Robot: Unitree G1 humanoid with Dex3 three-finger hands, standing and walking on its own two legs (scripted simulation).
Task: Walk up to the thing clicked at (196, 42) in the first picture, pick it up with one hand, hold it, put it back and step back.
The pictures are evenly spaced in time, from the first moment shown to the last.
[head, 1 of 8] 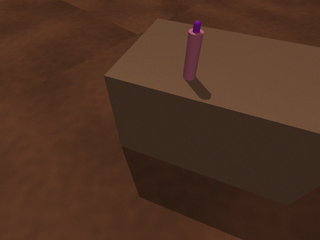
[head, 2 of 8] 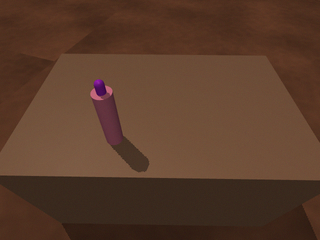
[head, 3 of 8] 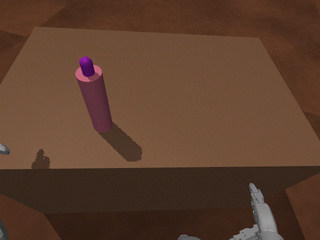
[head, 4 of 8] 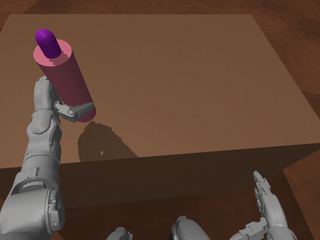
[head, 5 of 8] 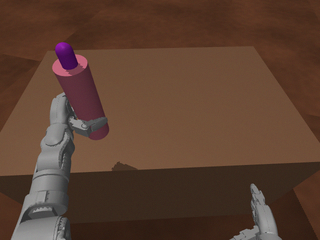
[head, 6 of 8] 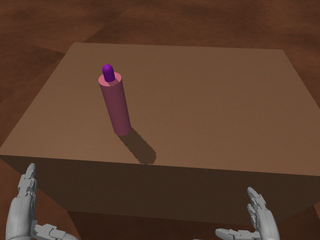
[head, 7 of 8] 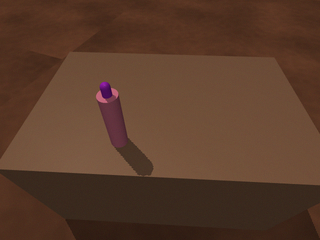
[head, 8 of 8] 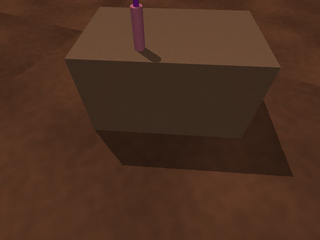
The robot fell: no
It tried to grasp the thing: yes
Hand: left
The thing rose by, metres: 0.22
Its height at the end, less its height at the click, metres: +0.00
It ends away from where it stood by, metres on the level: 0.02
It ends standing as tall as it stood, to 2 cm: yes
